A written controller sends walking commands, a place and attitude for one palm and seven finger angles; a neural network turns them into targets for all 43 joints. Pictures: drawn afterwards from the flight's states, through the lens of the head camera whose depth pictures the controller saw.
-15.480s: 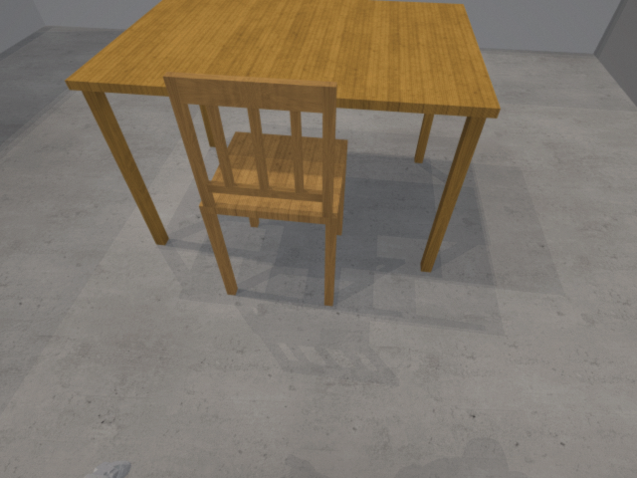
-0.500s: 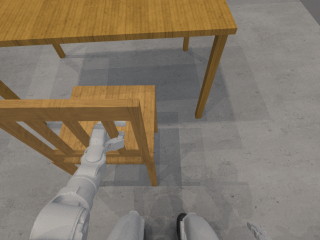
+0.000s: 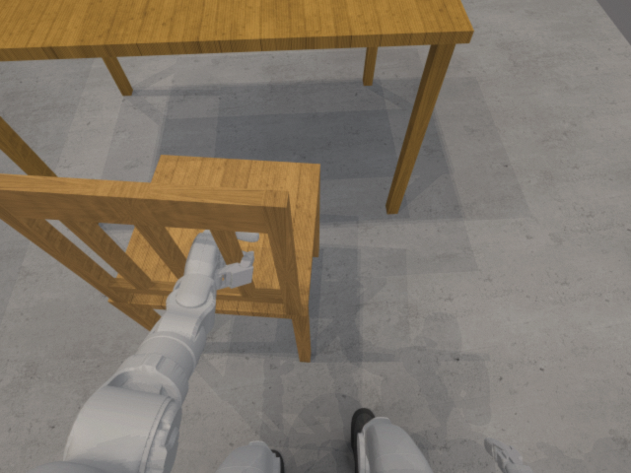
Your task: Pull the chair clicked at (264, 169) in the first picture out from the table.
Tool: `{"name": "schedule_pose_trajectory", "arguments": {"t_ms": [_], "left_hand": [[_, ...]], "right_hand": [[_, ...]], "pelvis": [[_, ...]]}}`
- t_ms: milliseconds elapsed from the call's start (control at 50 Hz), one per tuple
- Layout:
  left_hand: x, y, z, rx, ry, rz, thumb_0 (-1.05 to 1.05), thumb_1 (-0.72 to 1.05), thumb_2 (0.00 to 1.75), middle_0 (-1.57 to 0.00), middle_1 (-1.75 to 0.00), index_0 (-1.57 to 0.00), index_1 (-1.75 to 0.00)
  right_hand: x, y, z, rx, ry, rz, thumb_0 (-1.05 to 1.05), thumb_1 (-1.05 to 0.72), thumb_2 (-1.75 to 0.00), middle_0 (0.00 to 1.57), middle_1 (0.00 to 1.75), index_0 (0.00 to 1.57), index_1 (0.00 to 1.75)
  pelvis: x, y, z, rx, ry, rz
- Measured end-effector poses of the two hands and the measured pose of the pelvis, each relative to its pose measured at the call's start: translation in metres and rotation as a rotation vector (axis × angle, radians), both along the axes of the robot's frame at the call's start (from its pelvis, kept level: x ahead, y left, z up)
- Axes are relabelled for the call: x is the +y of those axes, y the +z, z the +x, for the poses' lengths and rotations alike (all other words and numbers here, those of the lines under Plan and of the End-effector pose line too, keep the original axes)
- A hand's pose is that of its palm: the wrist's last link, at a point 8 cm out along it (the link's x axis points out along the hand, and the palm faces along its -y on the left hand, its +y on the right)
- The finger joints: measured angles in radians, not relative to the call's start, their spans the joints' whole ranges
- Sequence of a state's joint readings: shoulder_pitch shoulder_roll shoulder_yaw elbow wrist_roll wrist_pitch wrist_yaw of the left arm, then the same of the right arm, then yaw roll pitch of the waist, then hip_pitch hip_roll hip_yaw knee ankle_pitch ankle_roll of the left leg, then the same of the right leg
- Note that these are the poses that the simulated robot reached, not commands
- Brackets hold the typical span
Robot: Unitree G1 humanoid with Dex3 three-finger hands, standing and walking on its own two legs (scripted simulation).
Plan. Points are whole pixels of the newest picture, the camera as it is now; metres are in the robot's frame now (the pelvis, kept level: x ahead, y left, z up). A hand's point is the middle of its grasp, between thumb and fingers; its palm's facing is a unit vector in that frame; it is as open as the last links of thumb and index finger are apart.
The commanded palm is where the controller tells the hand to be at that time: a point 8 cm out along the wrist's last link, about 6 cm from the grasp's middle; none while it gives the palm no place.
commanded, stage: step backward, pulling the chair out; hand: left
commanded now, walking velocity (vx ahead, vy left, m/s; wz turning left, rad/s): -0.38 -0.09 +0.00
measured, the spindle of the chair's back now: (174, 259) +0.42 +0.22 -0.08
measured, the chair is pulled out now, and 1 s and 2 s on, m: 0.29 0.50 0.64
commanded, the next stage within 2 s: stop walking, hand still on the chair in 0.98 s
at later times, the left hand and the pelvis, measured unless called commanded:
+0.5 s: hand (237, 333) +0.29 +0.11 -0.06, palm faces -0.11 -0.98 -0.17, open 5.4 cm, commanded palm +0.29 +0.16 -0.06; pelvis -0.09 +0.01 +0.01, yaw -2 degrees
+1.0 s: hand (232, 431) +0.17 +0.10 -0.05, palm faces -0.09 -0.98 -0.16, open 5.4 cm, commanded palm +0.19 +0.15 -0.06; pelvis -0.19 +0.00 +0.01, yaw -2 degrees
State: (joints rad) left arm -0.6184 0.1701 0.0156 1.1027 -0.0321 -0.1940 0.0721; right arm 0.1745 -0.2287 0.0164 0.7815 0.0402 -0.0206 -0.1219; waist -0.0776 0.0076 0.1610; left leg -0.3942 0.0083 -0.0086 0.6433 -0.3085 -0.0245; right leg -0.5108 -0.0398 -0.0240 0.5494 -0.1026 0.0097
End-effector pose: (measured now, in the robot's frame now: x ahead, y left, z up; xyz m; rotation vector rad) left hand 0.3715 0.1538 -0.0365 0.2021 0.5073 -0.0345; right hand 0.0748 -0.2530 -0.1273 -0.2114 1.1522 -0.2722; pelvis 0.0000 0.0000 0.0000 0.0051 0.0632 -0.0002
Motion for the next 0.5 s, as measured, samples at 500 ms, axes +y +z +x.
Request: {"name": "schedule_pose_trajectory", "arguments": {"t_ms": [500], "left_hand": [[0.005,0.001,-0.096,0.014,-0.022,-0.016,0.07,0.67,0.8,-0.33,-1.28,-0.5,-1.45]], "right_hand": [[-0.009,0.016,-0.097,-0.002,-0.007,-0.057,0.0,-0.9,-0.9,0.2,0.3,0.2,0.3]], "pelvis": [[0.007,0.006,-0.086,-0.017,-0.026,-0.012]]}}
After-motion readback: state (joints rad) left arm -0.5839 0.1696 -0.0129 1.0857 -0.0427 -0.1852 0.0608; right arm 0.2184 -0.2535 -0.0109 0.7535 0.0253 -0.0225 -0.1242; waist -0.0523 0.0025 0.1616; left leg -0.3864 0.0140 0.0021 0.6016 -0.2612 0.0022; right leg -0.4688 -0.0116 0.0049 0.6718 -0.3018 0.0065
